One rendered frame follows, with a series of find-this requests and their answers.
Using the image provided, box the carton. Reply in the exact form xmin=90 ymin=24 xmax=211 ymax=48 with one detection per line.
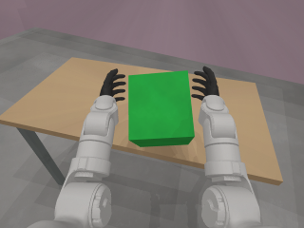
xmin=128 ymin=70 xmax=195 ymax=147

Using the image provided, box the robot left forearm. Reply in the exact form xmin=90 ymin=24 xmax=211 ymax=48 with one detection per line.
xmin=54 ymin=95 xmax=119 ymax=217

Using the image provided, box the left robot hand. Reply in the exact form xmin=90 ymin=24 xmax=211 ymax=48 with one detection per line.
xmin=100 ymin=68 xmax=126 ymax=102

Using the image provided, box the right robot hand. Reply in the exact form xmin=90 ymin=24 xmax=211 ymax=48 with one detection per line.
xmin=191 ymin=66 xmax=219 ymax=101

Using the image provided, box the robot right forearm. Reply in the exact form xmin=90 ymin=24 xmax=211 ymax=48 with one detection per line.
xmin=198 ymin=95 xmax=260 ymax=215

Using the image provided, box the left robot upper arm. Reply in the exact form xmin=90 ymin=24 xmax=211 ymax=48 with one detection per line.
xmin=27 ymin=182 xmax=112 ymax=228

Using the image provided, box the table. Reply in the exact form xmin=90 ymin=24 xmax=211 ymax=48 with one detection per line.
xmin=0 ymin=57 xmax=283 ymax=186

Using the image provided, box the right robot upper arm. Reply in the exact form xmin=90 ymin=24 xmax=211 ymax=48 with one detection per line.
xmin=201 ymin=185 xmax=283 ymax=228

